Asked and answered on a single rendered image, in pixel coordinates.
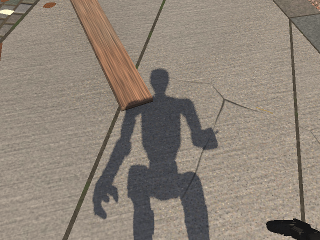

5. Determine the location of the robot right hand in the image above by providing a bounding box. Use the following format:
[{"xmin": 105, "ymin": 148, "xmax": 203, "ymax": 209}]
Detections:
[{"xmin": 266, "ymin": 218, "xmax": 320, "ymax": 240}]

